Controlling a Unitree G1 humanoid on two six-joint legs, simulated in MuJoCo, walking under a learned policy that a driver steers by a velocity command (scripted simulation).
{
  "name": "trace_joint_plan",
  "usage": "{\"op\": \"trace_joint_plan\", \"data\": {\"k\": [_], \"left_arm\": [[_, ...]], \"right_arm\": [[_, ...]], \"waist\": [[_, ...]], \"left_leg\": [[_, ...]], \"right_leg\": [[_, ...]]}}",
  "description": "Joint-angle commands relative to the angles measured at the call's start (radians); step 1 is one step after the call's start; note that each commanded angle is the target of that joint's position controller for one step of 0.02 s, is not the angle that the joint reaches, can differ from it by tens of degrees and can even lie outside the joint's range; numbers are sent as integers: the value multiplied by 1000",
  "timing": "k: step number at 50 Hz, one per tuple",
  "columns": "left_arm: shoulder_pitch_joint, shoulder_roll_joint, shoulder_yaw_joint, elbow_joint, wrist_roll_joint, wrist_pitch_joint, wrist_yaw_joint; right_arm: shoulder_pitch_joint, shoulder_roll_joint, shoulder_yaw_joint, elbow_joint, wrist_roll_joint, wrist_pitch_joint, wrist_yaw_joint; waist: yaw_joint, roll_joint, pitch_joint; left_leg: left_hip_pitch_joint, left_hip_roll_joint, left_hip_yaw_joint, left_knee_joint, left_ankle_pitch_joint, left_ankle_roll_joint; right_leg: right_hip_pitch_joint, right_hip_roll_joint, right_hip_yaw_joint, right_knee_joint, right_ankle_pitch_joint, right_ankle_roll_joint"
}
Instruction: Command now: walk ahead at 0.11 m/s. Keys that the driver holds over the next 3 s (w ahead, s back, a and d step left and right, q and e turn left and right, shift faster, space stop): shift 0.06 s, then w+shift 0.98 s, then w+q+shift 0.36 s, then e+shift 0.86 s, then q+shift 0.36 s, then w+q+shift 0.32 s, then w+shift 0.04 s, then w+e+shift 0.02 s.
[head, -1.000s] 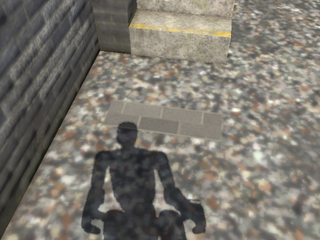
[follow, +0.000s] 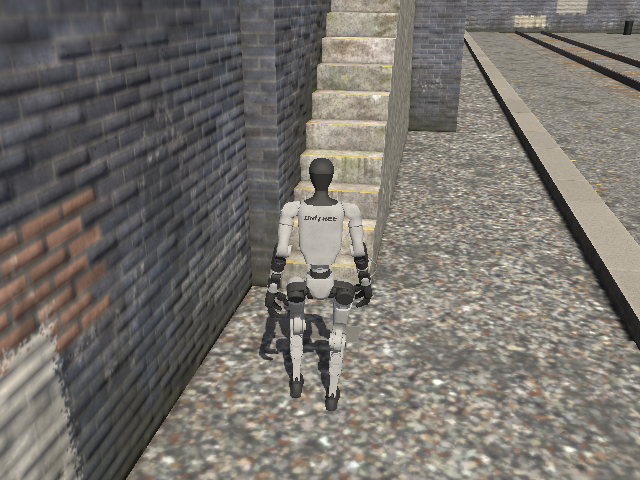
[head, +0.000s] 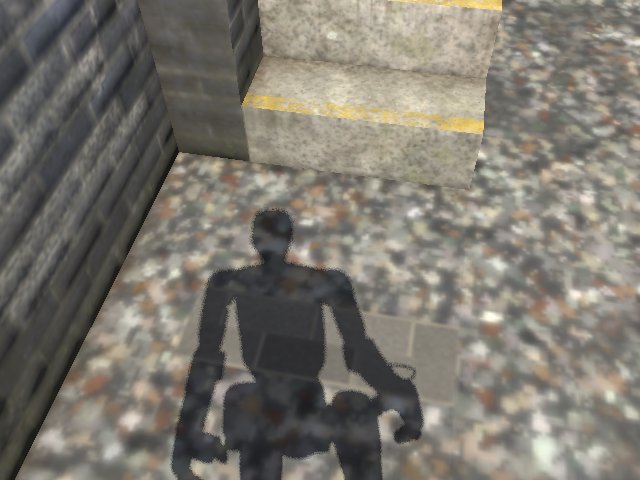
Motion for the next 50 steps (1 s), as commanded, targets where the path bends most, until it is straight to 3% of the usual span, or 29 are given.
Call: {"op": "trace_joint_plan", "data": {"k": [1, 3, 4, 5, 6, 7, 8, 9, 10, 11, 13, 15, 21, 24, 28, 29, 30, 31, 32, 33, 34, 35, 36, 37, 38, 40, 43, 46, 50], "left_arm": [[12, 110, 14, -26, 4, 4, 9], [10, 107, 10, -16, 4, 17, 18], [35, 148, 26, -7, -5, 27, 18], [56, 156, 33, -5, -6, 35, 17], [56, 138, 33, -11, -3, 40, 14], [41, 105, 27, -31, -11, 40, 8], [-39, 82, 22, -77, -27, 35, -3], [-140, 93, 30, -119, -4, 27, -12], [-205, 142, 48, -136, 15, 23, -16], [-190, 132, 52, -128, 14, 18, -25], [-164, 111, 57, -111, 17, 12, -42], [-181, 89, 57, -111, 16, 20, -45], [-360, 89, 55, -183, 13, 40, -46], [-433, 108, 55, -220, 6, 40, -50], [-476, 131, 59, -263, 7, 34, -54], [-452, 136, 61, -265, 11, 32, -52], [-370, 148, 69, -249, 13, 29, -45], [-176, 171, 85, -189, 14, 22, -32], [98, 231, 109, -105, 28, 9, -13], [249, 380, 138, -79, 52, -1, -1], [185, 340, 125, -89, 34, -1, -10], [42, 279, 108, -105, 37, 0, -14], [-8, 217, 94, -114, 27, -7, -20], [-49, 183, 83, -111, 18, -12, -21], [-60, 142, 68, -99, 10, -19, -18], [-28, 101, 54, -70, 0, -31, -12], [56, 120, 51, -43, -6, -45, -13], [120, 105, 38, -29, -12, -57, -12], [171, 156, 37, 1, -18, -67, 4]], "right_arm": [[95, -44, -1, 12, 4, 6, -10], [87, -41, 1, 24, 4, 2, -17], [103, -49, 0, 30, -5, -4, -15], [100, -74, -8, 32, -13, -10, -10], [122, -93, -15, 36, -16, -17, -4], [164, -125, -23, 44, -8, -26, -2], [251, -160, -38, 71, 22, -31, 0], [359, -169, -51, 114, 24, -35, 3], [332, -122, -42, 113, 10, -39, 5], [269, -123, -45, 93, 10, -45, 5], [220, -121, -50, 79, 21, -64, -2], [231, -106, -49, 90, 26, -78, -6], [306, -133, -58, 95, 16, -96, -1], [310, -161, -65, 89, 13, -106, -1], [308, -180, -70, 97, 8, -107, 1], [297, -190, -72, 100, 8, -104, 2], [275, -206, -75, 102, 8, -101, 4], [249, -210, -75, 103, 5, -96, 5], [225, -199, -69, 90, -2, -94, 6], [243, -62, -36, 28, 23, -101, 18], [219, -99, -48, 22, 29, -121, 20], [150, -128, -56, 2, 31, -122, 22], [118, -135, -54, 1, 24, -125, 29], [113, -116, -51, 3, 10, -118, 36], [125, -89, -44, 0, -13, -100, 45], [82, -63, -34, -22, -19, -68, 62], [-72, -74, -24, -87, -15, -48, 69], [-230, -75, -8, -147, -5, -55, 74], [-320, -74, 11, -181, 16, -59, 72]], "waist": [[-31, -121, -92], [-30, -109, -61], [-25, -119, -71], [-16, -106, -50], [-27, -64, -9], [-42, 26, 38], [-85, 167, 95], [-145, 276, 114], [-123, 160, 109], [-74, 90, 55], [-29, 37, -21], [-24, 45, -33], [-74, 64, 25], [-92, 74, 47], [-97, 82, 79], [-79, 90, 76], [-32, 93, 40], [64, 47, -51], [176, -32, -213], [188, -373, -336], [148, -350, -350], [75, -215, -188], [53, -80, -146], [10, -63, -115], [-24, -99, -88], [-42, -105, -26], [-23, -61, 52], [3, -37, 99], [2, -70, 102]], "left_leg": [[228, -10, 16, -79, 11, 3], [272, -16, 18, -186, -22, 15], [293, -33, 56, -224, -84, 26], [317, -30, 50, -254, -182, 43], [348, 2, -9, -299, -295, 67], [404, 78, -147, -396, -477, 105], [471, 176, -387, -577, -730, 173], [547, 322, -618, -724, -802, 249], [527, 333, -622, -736, -695, 240], [506, 297, -554, -729, -604, 210], [511, 242, -428, -740, -457, 170], [494, 187, -321, -744, -350, 146], [476, 190, -238, -772, -253, 168], [485, 205, -198, -783, -209, 161], [519, 229, -134, -763, -105, 155], [512, 234, -113, -727, -6, 155], [493, 230, -79, -624, 225, 150], [436, 187, -9, -384, 480, 133], [243, 118, 40, -40, 451, 110], [-111, -33, 60, 389, -92, 67], [-240, -93, -123, 566, -273, 106], [-323, -14, -117, 626, -160, 125], [-283, 44, -95, 579, -56, 123], [-227, 76, -80, 520, -12, 111], [-191, 98, -76, 485, 12, 94], [-204, 117, -54, 462, 48, 65], [-306, 121, 0, 336, 147, 36], [-230, 83, 67, 59, 265, 26], [-72, 12, 125, -200, 347, 80]], "right_leg": [[-68, -279, 131, -60, 489, -113], [-75, -288, 166, -33, 342, -108], [-68, -284, 201, -36, 55, -110], [-104, -284, 252, -51, -298, -112], [-178, -278, 295, -43, -572, -112], [-318, -228, 276, 33, -681, -97], [-520, -98, 133, 203, -603, -44], [-612, -44, 22, 437, -387, -20], [-640, -85, 93, 554, -295, -13], [-595, -103, 125, 578, -217, -4], [-532, -127, 129, 593, -118, 24], [-515, -128, 101, 601, -42, 54], [-570, -158, 74, 456, 72, 114], [-522, -161, 65, 345, 95, 109], [-420, -154, 30, 236, 30, 57], [-353, -136, 9, 214, -17, 37], [-226, -97, -19, 201, -59, 16], [6, -53, -36, 185, -71, -4], [348, -97, 35, 212, -164, -31], [592, -402, 542, 16, -719, -93], [523, -448, 907, -196, -880, -92], [408, -434, 754, -150, -739, -70], [287, -399, 609, -135, -570, -69], [185, -350, 507, -152, -451, -55], [105, -311, 435, -177, -398, -43], [40, -266, 351, -223, -313, -42], [34, -237, 255, -277, -117, -58], [17, -196, 158, -319, 138, -57], [167, -226, 86, -375, 565, -30]]}}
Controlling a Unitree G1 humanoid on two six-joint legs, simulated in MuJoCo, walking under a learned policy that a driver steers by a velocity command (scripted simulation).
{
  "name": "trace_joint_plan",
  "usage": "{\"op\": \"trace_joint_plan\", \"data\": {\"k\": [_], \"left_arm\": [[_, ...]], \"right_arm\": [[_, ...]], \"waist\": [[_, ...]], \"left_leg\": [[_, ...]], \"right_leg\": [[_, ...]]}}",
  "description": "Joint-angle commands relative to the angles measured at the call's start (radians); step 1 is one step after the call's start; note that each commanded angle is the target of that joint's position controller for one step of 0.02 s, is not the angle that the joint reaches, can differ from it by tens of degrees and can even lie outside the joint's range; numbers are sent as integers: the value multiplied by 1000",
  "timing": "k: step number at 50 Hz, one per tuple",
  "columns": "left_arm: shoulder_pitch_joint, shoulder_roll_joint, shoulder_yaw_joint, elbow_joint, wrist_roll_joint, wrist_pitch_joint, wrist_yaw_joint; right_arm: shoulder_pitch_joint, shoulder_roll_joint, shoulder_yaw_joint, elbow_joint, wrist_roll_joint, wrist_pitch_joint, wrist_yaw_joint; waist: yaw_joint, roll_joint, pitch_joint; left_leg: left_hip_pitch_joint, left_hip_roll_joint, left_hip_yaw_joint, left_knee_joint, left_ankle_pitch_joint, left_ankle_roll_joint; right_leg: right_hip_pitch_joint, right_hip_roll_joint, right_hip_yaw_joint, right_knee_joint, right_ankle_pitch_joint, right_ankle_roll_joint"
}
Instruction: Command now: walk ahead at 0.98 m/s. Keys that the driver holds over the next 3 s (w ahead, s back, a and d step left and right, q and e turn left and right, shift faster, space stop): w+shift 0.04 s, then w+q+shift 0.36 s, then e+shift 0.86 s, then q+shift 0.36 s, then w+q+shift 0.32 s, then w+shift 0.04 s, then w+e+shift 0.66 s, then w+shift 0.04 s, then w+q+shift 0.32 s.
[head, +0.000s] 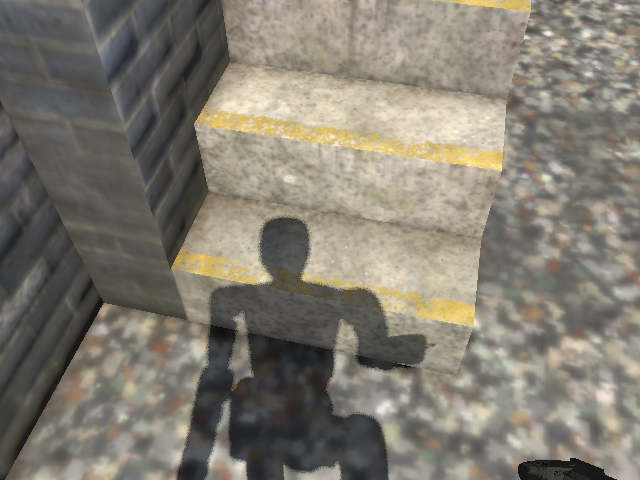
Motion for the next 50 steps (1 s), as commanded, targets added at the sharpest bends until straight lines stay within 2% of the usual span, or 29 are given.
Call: {"op": "trace_joint_plan", "data": {"k": [1, 4, 6, 7, 8, 9, 11, 14, 18, 21, 23, 24, 25, 26, 27, 28, 32, 34, 36, 38, 39, 40, 41, 42, 43, 45, 47, 49, 50], "left_arm": [[-28, 169, 20, -45, -4, -22, 13], [-31, 248, 38, -28, 31, 8, 45], [-92, 265, 50, -39, 48, 33, 58], [-155, 190, 35, -79, 65, 22, 46], [-64, 85, 13, -125, 4, -9, 6], [-204, 161, 14, -160, 7, -27, 6], [-324, 168, 11, -195, 22, -46, -4], [-355, 137, -6, -248, 78, -2, -13], [-606, 104, -47, -370, 48, 11, -14], [-582, 129, -45, -368, 27, 22, 18], [-537, 175, -41, -361, 102, 15, 29], [-443, 189, -28, -329, 92, -17, 21], [-226, 193, -19, -249, 72, -25, 35], [-49, 261, 11, -158, 74, -16, 57], [58, 316, 29, -88, 62, -6, 40], [53, 323, 44, -83, 52, -3, 40], [-239, 120, -15, -107, 27, 26, 44], [-307, 214, 5, -116, 37, 19, 50], [-362, 252, 22, -157, 25, 16, 34], [-211, 266, 46, -141, 10, 66, 60], [-363, 275, 56, -191, 37, 70, 75], [-396, 292, 73, -229, 31, 75, 74], [-354, 252, 94, -214, 41, 77, 47], [-317, 176, 91, -230, 9, 63, 46], [-304, 58, 46, -338, -33, 47, 46], [-580, 26, 30, -476, -41, 68, 93], [-705, -27, -8, -599, 35, 103, 112], [-918, -13, -17, -635, 66, 96, 39], [-894, 16, -16, -672, 40, 91, 10]], "right_arm": [[-116, -58, 2, -79, 12, -15, -9], [74, -139, -23, -35, 14, -15, -38], [452, -204, -60, 81, 10, -15, -62], [585, -272, -88, 108, -1, -6, -77], [487, -296, -96, 112, -17, 4, -72], [398, -228, -90, 99, -12, 1, -58], [342, -139, -73, 125, -1, -11, -47], [321, -142, -60, 152, 30, -38, -72], [306, -217, -79, 126, 32, -64, -59], [355, -204, -86, 137, 22, -70, -60], [480, -160, -69, 178, 27, -65, -72], [468, -167, -64, 182, -4, -65, -84], [362, -204, -71, 147, 11, -62, -87], [262, -195, -74, 101, 30, -79, -89], [321, -71, -37, 70, 43, -100, -94], [333, -44, -16, 69, 35, -93, -99], [59, -30, 27, -130, -46, -44, -92], [24, 40, 68, -216, -50, -11, -83], [51, -27, 53, -262, -32, 13, -122], [-64, -93, 44, -321, -79, -4, -119], [81, -107, 45, -305, -41, -38, -119], [274, -132, 26, -236, 21, -35, -125], [341, -134, 1, -110, 64, 7, -139], [327, -227, -33, -78, -19, 14, -153], [499, -281, -53, -89, -60, 15, -146], [424, -165, -40, -38, -94, 48, -128], [294, -93, -9, -14, -60, 28, -119], [741, -57, -4, 149, -109, 50, -190], [839, -120, -35, 169, -119, 41, -223]], "waist": [[-55, -61, 131], [-162, -160, -39], [-328, -172, -205], [-343, -46, -275], [-172, 282, -326], [-184, 90, -200], [-118, -106, -27], [-30, -82, 39], [-69, -58, 122], [-86, 50, 1], [-89, -10, -89], [-39, -12, -135], [70, 10, -223], [137, -102, -241], [70, -265, -292], [69, -131, -357], [-80, -12, -70], [-146, -133, -16], [-165, -168, -106], [-82, -55, -156], [-196, -48, -232], [-256, -44, -348], [-214, 158, -267], [-160, 242, -59], [-187, 201, -302], [-189, 120, -213], [-53, 146, -43], [-270, 145, -165], [-287, 310, -301]], "left_leg": [[198, -89, 70, -143, 38, 40], [387, -203, 93, -165, -155, 88], [780, -179, 36, -219, -245, 149], [1024, 9, -209, -130, -544, 176], [1256, 208, -886, -368, -783, 371], [1170, 176, -890, -493, -788, 328], [836, 118, -671, -538, -496, 275], [591, 10, -495, -559, -268, 262], [339, -86, -358, -620, 7, 196], [523, -44, -344, -522, 340, 128], [822, -55, -291, -273, 891, 61], [846, -86, -285, -41, 974, 17], [756, -97, -272, 202, 827, -10], [378, -199, -211, 527, 38, -33], [-117, -309, -175, 873, -741, -69], [-239, -267, -276, 976, -714, -40], [-197, -141, -86, 828, -734, -40], [-3, -145, -10, 698, -724, -81], [91, -107, -49, 622, -596, -71], [-103, -116, -5, 414, -665, -83], [249, -114, -72, -2, -437, -88], [606, -66, -166, -496, 49, -93], [965, 2, -183, -720, 538, -86], [1209, 129, -128, -541, 1156, -61], [1486, 443, -250, -57, 2070, 95], [1459, 396, -111, -198, 1434, 127], [1114, 314, 29, -385, 1010, 50], [1689, 228, -106, -218, 1639, 102], [1903, 287, -182, -120, 1778, 118]], "right_leg": [[-139, -258, 35, -64, 912, -49], [38, -304, -12, 289, 1409, -16], [-106, -287, -55, 818, 1275, -15], [-402, -192, -32, 1180, 616, -38], [-902, -10, 82, 1486, -150, 13], [-1019, -97, 180, 1421, -21, -25], [-908, -174, 181, 1246, 84, -11], [-795, -212, 166, 1111, 46, 67], [-607, -172, 52, 623, 213, 117], [-526, -138, 40, 587, 356, 74], [-605, -86, -28, 578, 137, -18], [-507, -45, -61, 405, 283, -11], [-238, -93, 14, 167, 516, -23], [115, -258, 112, 246, 1031, -80], [480, -508, 356, 511, 1891, -240], [478, -566, 400, 492, 1710, -302], [-158, -303, 220, 239, 978, -110], [-454, -253, 182, 173, 1014, -114], [-456, -281, 248, 214, 1147, -117], [-9, -184, 270, 443, 1430, -78], [-124, -129, 245, 678, 1635, 5], [-176, -91, 307, 878, 1359, 42], [-541, 37, 207, 1186, 155, 47], [-1139, 131, 136, 1760, -515, 38], [-1448, 131, 180, 2177, -669, 43], [-1838, 106, 82, 2495, -595, 32], [-1752, 13, 105, 2439, -575, 15], [-2133, 53, -16, 2554, -655, 35], [-2197, 23, 120, 2497, -747, 6]]}}
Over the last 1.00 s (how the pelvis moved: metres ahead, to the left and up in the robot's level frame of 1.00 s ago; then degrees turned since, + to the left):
0.54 -0.12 -0.01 -1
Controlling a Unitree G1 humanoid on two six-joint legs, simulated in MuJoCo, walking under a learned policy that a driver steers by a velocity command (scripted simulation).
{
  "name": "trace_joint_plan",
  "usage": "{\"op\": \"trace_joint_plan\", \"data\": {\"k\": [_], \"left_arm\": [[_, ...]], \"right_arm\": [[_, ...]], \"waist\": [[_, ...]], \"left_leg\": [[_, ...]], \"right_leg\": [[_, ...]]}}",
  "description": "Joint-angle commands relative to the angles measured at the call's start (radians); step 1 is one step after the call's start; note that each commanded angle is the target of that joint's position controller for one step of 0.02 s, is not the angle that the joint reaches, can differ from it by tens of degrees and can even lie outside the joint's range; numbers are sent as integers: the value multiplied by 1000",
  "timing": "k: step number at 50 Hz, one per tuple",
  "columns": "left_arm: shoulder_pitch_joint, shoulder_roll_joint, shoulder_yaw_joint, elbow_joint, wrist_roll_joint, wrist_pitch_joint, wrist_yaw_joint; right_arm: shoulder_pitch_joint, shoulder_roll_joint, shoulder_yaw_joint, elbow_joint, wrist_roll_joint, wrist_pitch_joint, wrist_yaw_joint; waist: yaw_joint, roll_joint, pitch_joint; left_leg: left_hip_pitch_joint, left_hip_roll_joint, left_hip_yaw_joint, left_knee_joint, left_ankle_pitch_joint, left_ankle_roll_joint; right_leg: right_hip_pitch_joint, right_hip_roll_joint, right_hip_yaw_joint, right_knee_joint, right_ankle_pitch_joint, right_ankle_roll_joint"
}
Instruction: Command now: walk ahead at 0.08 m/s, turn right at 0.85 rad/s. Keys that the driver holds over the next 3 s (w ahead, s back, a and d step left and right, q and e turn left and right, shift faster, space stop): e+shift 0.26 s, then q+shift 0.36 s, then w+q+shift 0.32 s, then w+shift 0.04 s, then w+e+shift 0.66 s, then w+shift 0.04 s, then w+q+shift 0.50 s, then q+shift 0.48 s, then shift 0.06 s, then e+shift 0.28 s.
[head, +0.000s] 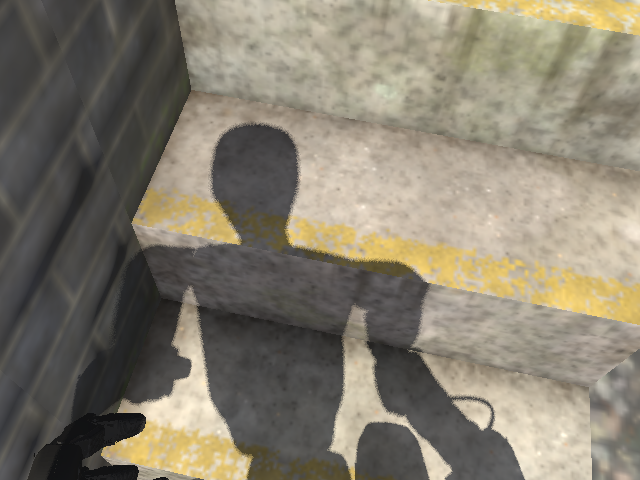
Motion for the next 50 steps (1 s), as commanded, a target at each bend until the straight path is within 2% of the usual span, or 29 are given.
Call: {"op": "trace_joint_plan", "data": {"k": [1, 3, 4, 6, 7, 8, 9, 10, 11, 12, 14, 18, 20, 24, 25, 28, 29, 30, 32, 33, 34, 35, 36, 37, 38, 40, 44, 47, 50], "left_arm": [[-300, -76, -77, -257, 1, -21, -74], [-339, -100, -111, -324, 39, 11, -102], [-273, -91, -130, -351, 61, 19, -124], [234, 58, -71, -179, 16, 83, -88], [392, 96, -36, -89, 2, 126, -67], [215, 167, 25, -148, -9, 92, -45], [171, 229, 54, -90, -28, 83, -24], [226, 267, 73, -44, -36, 83, -31], [194, 241, 56, 18, -32, 94, -35], [109, 164, 28, 9, -16, 97, -41], [-79, 85, -16, 15, -14, 88, -70], [90, 63, -34, 120, 3, 2, -92], [74, 37, -52, 75, -9, 18, -90], [85, 75, -52, 56, -10, 19, -26], [92, 95, -42, 72, -13, 2, -17], [13, 93, -46, 51, -11, -45, 24], [-80, 103, -44, 34, -20, -56, 14], [11, 88, -42, 48, -25, -65, 18], [126, 50, -38, 90, -14, -36, 34], [111, 1, -42, 100, -26, -10, 39], [131, -22, -47, 88, -5, 19, 2], [251, -98, -57, 62, -18, 29, -30], [373, -67, -40, 77, -9, 17, -65], [282, -6, -23, 73, -8, 1, -78], [121, 44, -8, 41, -2, -11, -79], [-20, 14, -31, 61, 28, -13, -84], [86, 48, -18, -17, 27, 28, -97], [-53, 42, -27, -146, 15, 49, -76], [-64, 28, -32, -127, 39, 56, -50]], "right_arm": [[585, -89, -52, 134, -19, 3, -84], [328, -63, -38, 56, 32, -18, -87], [92, -94, -35, -29, 82, -43, -94], [-69, -335, -92, -155, 135, -135, -37], [-132, -337, -104, -165, 122, -157, 34], [57, -233, -73, -118, 106, -142, 41], [128, -204, -45, -141, 30, -129, 25], [147, -128, -22, -186, 58, -101, -7], [111, -61, -4, -229, 101, -56, -15], [83, -38, 9, -223, 99, -13, -25], [179, -62, -5, -190, 92, 64, -19], [262, 67, -25, -163, 160, 90, -32], [183, 32, -34, -210, 180, 78, -45], [215, -17, -72, -177, 134, 128, -32], [208, -18, -85, -163, 153, 137, -28], [203, 13, -77, -143, 137, 143, 0], [221, 14, -77, -148, 157, 134, 31], [115, 2, -75, -158, 174, 119, 55], [220, -9, -91, -105, 187, 106, 68], [321, 1, -86, -37, 179, 97, 65], [275, 44, -60, -2, 122, 75, 63], [188, -17, -53, -46, 83, 33, 73], [223, -121, -81, -74, 106, 23, 53], [217, -167, -102, -68, 133, 42, 32], [172, -182, -102, -83, 120, 45, 21], [287, -127, -87, -43, 143, 30, 1], [175, -173, -111, -95, 80, -32, -25], [59, -214, -129, -159, 62, -44, -31], [149, -185, -110, -123, 74, -42, -2]], "waist": [[-248, 305, -329], [-111, 85, -241], [13, 15, -265], [171, 78, -550], [224, -164, -562], [188, -435, -690], [60, -258, -848], [22, -72, -775], [-79, 75, -466], [-109, 198, -254], [-232, 92, 74], [-173, -53, 26], [-169, -161, 83], [-186, -256, 82], [-163, -319, 33], [-210, -116, -14], [-251, -176, -40], [-159, -174, -28], [-146, -282, -105], [-177, -180, -65], [-129, 43, 41], [11, 268, 22], [-15, 395, -180], [-67, 431, -95], [-98, 341, 81], [-164, 102, 116], [-70, 191, -83], [-39, 175, -11], [-110, 131, 76]], "left_leg": [[1214, 304, -224, 242, 1854, 154], [703, 193, -76, 37, 1450, 75], [208, 88, 66, 14, 1498, 31], [-251, 151, -91, 355, 1778, 50], [-533, 132, -110, 708, 533, 29], [-928, -134, -267, 1754, -210, -72], [-1115, -194, -288, 2236, -267, -69], [-1114, -195, -328, 2276, -217, -71], [-1146, -155, -277, 2228, -151, -104], [-1065, -101, -258, 2151, -132, -107], [-876, -106, -226, 1724, -207, -111], [-928, -267, -297, 1986, -181, -126], [-951, -257, -248, 1853, -198, -145], [-845, -197, -222, 1918, -251, -160], [-797, -190, -179, 1931, -297, -152], [-508, -100, -178, 1464, -85, -104], [-328, -80, -150, 1027, -44, -73], [-266, -95, -143, 742, -72, -52], [-144, -83, -206, 324, -206, 6], [-71, -95, -194, 31, -81, 27], [-113, -119, -220, 25, -26, 17], [-81, 56, -601, 213, 414, 40], [73, 165, -889, 3, 162, 119], [33, 179, -1030, -154, -352, 201], [64, 203, -924, -129, -250, 231], [72, 88, -680, -56, -86, 178], [263, 116, -574, 139, 383, 162], [40, 262, -695, 39, 404, 166], [109, 219, -501, 21, 382, 143]], "right_leg": [[-936, -90, 217, -23, -158, -50], [-514, -153, 67, -557, 9, -14], [130, -125, -2, -1062, 200, -20], [1097, -36, 82, -1342, 404, 23], [1373, -166, 284, -1553, 726, -94], [1617, -374, 641, -1915, 962, -414], [1786, -497, 653, -1775, 1508, -405], [1632, -523, 594, -1816, 1583, -338], [1294, -496, 460, -1884, 1463, -227], [957, -447, 377, -1944, 1217, -145], [481, -248, 104, -2048, 927, -21], [549, -372, 50, -2096, 997, -72], [537, -397, 10, -2188, 910, -60], [557, -446, 61, -2291, 630, -145], [626, -438, 48, -2312, 648, -163], [604, -438, -25, -2251, 713, -105], [588, -365, -137, -2227, 834, -23], [635, -388, -95, -2206, 867, -35], [809, -415, 37, -2081, 734, -73], [772, -373, -8, -1855, 601, -59], [588, -314, -49, -1411, 362, -24], [307, -257, 57, -1054, 429, 68], [223, -241, 157, -955, 525, 139], [85, -253, 154, -869, 556, 145], [-97, -263, 116, -736, 618, 150], [-148, -262, 62, -675, 662, 121], [-162, -236, 125, -480, 557, 85], [-109, -303, 168, -586, 680, 32], [-262, -262, 109, -543, 620, 14]]}}
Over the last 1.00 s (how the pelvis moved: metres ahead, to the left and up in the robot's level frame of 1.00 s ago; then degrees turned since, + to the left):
0.75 0.07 0.02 -3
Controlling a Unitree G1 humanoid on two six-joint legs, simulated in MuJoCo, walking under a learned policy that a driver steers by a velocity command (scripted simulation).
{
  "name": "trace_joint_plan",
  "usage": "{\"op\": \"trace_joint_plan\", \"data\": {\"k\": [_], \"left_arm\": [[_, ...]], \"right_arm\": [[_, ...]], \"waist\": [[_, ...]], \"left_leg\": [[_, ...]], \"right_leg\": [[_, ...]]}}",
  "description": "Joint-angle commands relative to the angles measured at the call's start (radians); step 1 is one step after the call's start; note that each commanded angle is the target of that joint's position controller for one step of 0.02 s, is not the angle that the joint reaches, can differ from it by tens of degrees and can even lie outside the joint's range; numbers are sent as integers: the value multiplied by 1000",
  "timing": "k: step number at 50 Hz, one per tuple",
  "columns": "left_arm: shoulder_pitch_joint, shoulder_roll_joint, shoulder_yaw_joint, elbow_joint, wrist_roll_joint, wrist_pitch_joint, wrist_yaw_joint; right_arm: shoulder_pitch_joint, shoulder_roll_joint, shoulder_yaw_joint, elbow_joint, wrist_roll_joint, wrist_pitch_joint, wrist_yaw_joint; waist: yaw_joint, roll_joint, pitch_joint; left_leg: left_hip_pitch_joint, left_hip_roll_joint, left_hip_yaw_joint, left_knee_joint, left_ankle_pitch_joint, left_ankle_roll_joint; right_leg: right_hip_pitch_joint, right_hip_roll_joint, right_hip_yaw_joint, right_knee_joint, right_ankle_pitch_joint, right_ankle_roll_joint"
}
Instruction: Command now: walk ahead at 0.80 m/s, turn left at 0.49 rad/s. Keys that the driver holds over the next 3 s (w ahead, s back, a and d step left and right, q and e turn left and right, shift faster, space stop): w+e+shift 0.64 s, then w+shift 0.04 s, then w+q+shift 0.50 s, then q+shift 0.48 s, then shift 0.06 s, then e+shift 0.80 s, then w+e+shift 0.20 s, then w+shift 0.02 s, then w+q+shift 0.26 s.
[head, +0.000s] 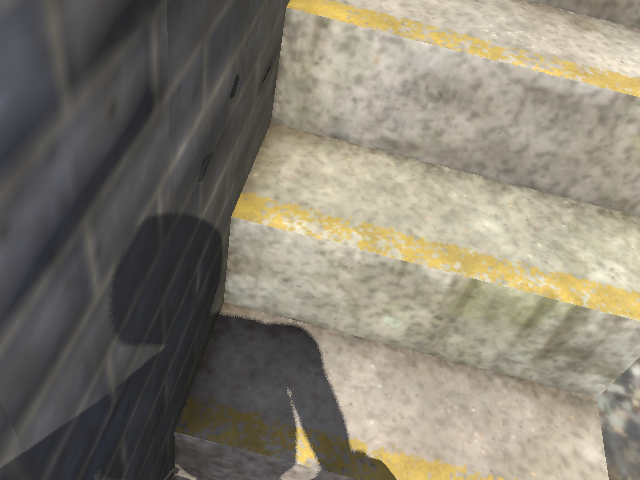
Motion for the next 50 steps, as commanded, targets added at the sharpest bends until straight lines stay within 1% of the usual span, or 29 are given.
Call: {"op": "trace_joint_plan", "data": {"k": [1, 5, 7, 8, 10, 11, 12, 13, 14, 15, 18, 20, 22, 24, 28, 31, 34, 36, 38, 39, 40, 41, 42, 44, 45, 47, 48, 49, 50], "left_arm": [[-221, 95, 48, -188, 28, -23, 37], [-411, -23, -24, -361, 23, -1, 50], [-409, 7, -30, -422, 35, 19, 48], [-247, -14, -59, -406, 19, 40, 42], [211, 105, 22, -238, 15, 37, 20], [413, 140, 47, -168, -14, 19, 20], [386, 192, 65, -133, 6, -7, 13], [365, 245, 80, -120, 27, -22, 52], [312, 237, 81, -90, -3, -39, 70], [182, 189, 72, -106, 9, -34, 81], [127, 100, 57, -32, -16, -75, 49], [209, 99, 62, 41, -11, -109, 33], [285, 100, 69, 82, -30, -157, 44], [318, 120, 86, 69, -44, -187, 40], [426, 100, 86, 129, -50, -209, 31], [573, 79, 94, 207, -78, -221, 32], [655, 17, 85, 239, -73, -215, 72], [486, 26, 86, 213, -83, -194, 109], [492, 156, 122, 196, -116, -238, 162], [455, 248, 136, 179, -119, -252, 165], [296, 329, 167, 115, -121, -259, 155], [295, 258, 154, 82, -168, -246, 113], [129, 237, 140, -37, -105, -217, 91], [43, 123, 81, -81, -15, -189, 63], [31, 89, 62, -105, -1, -181, 69], [18, 63, 34, -131, 18, -168, 68], [23, 76, 31, -140, 0, -171, 66], [115, 97, 16, -143, -55, -184, 48], [276, 39, 12, -76, -95, -201, 26]], "right_arm": [[-33, -217, -50, -75, -6, -33, 11], [7, -198, -44, -55, 5, -27, 12], [-71, -280, -54, -72, 12, -47, -2], [-174, -269, -27, -115, 54, -51, -2], [-234, -278, -2, -173, 86, -32, 24], [-256, -293, -5, -183, 80, -33, 37], [-317, -316, -14, -216, 84, -25, 63], [-497, -224, 11, -326, 34, -35, 103], [-639, -91, 42, -402, -60, -35, 120], [-651, 28, 80, -432, -76, -26, 117], [-371, 52, 95, -345, -92, 3, 89], [-439, 59, 98, -361, -69, 10, 76], [-471, 114, 127, -384, -80, 6, 74], [-526, 60, 118, -371, -56, -9, 68], [-538, 176, 140, -347, -27, -3, 82], [-652, 279, 159, -388, -21, 26, 71], [-774, 257, 159, -407, 25, 32, 74], [-614, 198, 139, -339, 47, 44, 73], [-436, 15, 39, -246, 77, 31, 79], [-352, -83, 7, -221, 76, 38, 69], [-193, -179, -33, -174, 82, 35, 64], [-128, -200, -51, -88, 79, 10, 86], [-393, -88, -25, -189, 51, 24, 50], [-465, 50, 8, -171, 39, -30, 36], [-512, 60, 17, -187, 37, -66, 37], [-458, 19, 24, -161, 22, -103, 32], [-444, -14, 18, -162, 3, -109, 31], [-482, -44, 13, -181, -44, -75, 20], [-487, -34, 14, -193, -40, -72, 22]], "waist": [[-16, 275, 90], [-61, 406, 24], [-9, 371, 37], [81, 372, -19], [214, 357, -238], [288, 342, -334], [309, 180, -325], [299, -104, -282], [252, -223, -214], [163, -170, -87], [16, -11, 52], [68, -54, 74], [62, 61, 121], [104, 160, 136], [105, 164, 94], [124, 163, 102], [185, 76, 122], [52, 1, -83], [-24, -187, -225], [-112, -155, -250], [-265, -42, -296], [-256, 445, -443], [-112, 407, -271], [-60, 58, -54], [-8, -66, 1], [41, -99, 51], [55, -60, 60], [168, -85, 74], [239, -169, -14]], "left_leg": [[172, 301, -112, -158, 662, 174], [246, 301, 48, -217, 641, 89], [157, 340, 88, -368, 493, 73], [-30, 304, 226, -497, 654, 93], [-4, 319, 300, -236, 1650, 169], [84, 343, 300, 75, 1824, 195], [-62, 263, 300, 355, 1528, 179], [-343, 93, 273, 709, 865, 136], [-556, -1, 138, 1069, 343, 131], [-651, 6, 44, 1331, 297, 113], [-745, -18, 93, 1488, 366, 94], [-882, -36, 117, 1617, 289, 94], [-947, -22, 75, 1485, 259, 88], [-987, -61, 119, 1379, 207, 40], [-1344, -100, 161, 1875, 124, 72], [-1369, -140, 302, 1874, 11, 99], [-1260, -162, 417, 1590, -42, 77], [-668, -213, 536, 1191, -102, 134], [-356, -217, 431, 904, -218, 149], [-252, -250, 408, 751, -315, 166], [-87, -174, 239, 580, -288, 310], [249, 138, -413, 461, -293, 611], [8, 168, -649, 322, -164, 609], [-320, 94, -498, 309, -159, 510], [-427, 86, -425, 305, -73, 448], [-522, 35, -305, 312, 63, 407], [-494, -4, -225, 365, 167, 389], [-697, -85, 29, 417, 103, 308], [-866, -199, 172, 627, -101, 259]], "right_leg": [[-345, -35, 9, 113, -85, -36], [-469, -40, 4, 115, -376, -63], [-358, -81, 15, -56, -351, -73], [40, -57, -62, -459, -495, -135], [553, 128, -164, -449, -569, -157], [655, 234, -88, -582, -621, -171], [678, 245, 98, -811, -566, -201], [683, 82, 581, -1159, -781, -264], [577, 45, 903, -1455, -931, -254], [417, 48, 846, -1438, -839, -212], [293, 87, 767, -1382, -672, -158], [376, 86, 742, -1409, -592, -155], [456, 81, 719, -1464, -349, -116], [543, 28, 794, -1581, -278, -79], [888, 8, 760, -1448, 18, -94], [851, 64, 560, -1380, 510, 3], [835, 18, 577, -1550, 840, -25], [738, 47, 285, -1575, 1689, 31], [927, -98, 370, -1419, 2483, 51], [923, -94, 321, -1261, 2562, 93], [824, -6, 268, -791, 2226, 143], [393, 220, 294, -133, 551, 196], [155, 125, 354, 29, 65, 164], [44, 89, 385, 25, -144, 57], [42, 61, 385, -18, -221, 37], [77, 5, 336, -197, -386, 49], [101, -20, 282, -380, -484, 51], [458, -81, 202, -1139, -813, 45], [960, 16, -84, -1380, -166, 63]]}}
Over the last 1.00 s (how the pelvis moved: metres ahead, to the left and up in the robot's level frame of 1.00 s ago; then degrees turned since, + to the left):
0.11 0.10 0.19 5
